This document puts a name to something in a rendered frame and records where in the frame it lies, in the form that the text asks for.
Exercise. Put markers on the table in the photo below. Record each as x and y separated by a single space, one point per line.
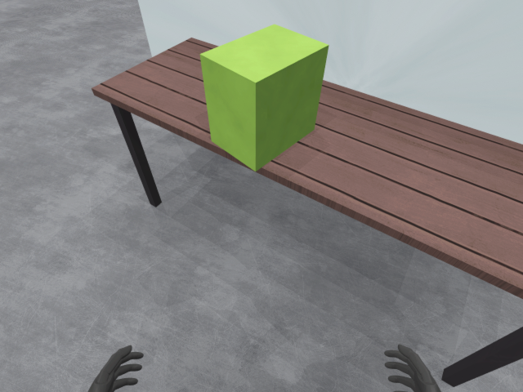
451 191

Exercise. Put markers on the right robot hand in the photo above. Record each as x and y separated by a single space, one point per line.
421 379

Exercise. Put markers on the carton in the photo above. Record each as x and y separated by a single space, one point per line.
263 92

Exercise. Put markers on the left robot hand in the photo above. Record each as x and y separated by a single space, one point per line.
106 379

